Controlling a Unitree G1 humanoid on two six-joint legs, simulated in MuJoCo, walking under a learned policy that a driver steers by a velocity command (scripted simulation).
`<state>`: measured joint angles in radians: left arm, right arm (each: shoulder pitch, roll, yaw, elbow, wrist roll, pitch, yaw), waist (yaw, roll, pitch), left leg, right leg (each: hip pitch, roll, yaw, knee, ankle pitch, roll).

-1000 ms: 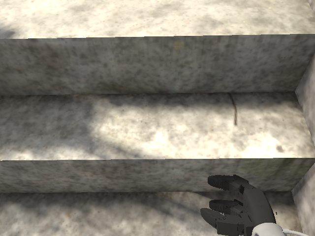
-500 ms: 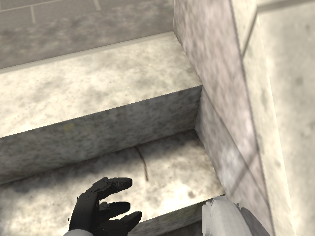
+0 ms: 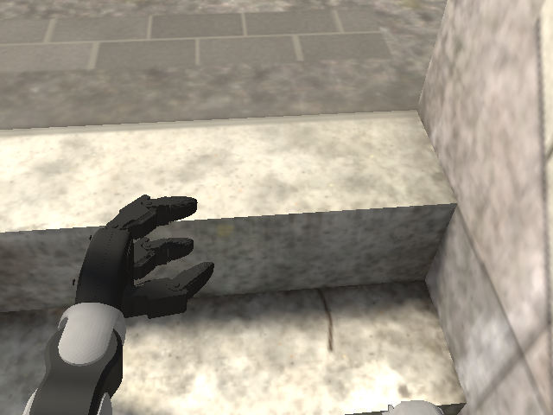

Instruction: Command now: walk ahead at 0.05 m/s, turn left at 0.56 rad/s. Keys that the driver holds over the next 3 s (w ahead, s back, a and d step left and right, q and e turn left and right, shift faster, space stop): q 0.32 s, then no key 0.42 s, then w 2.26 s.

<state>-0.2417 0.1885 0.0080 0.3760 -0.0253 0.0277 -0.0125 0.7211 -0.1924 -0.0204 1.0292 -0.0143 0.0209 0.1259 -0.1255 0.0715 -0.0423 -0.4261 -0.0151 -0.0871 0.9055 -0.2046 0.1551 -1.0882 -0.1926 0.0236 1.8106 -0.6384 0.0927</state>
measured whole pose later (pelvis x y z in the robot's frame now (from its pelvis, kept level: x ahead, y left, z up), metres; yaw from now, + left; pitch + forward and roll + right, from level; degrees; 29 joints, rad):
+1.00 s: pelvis -0.02 +0.06 -0.01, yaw +20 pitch +4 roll +0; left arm 0.29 0.22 0.02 0.79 0.00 -0.06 0.01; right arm 0.17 -0.22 -0.02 0.78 -0.03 -0.06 0.00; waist 0.00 -0.01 -0.07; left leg -0.33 -0.09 -0.01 0.51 -0.26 0.07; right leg -0.26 -0.06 0.00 0.65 -0.35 -0.07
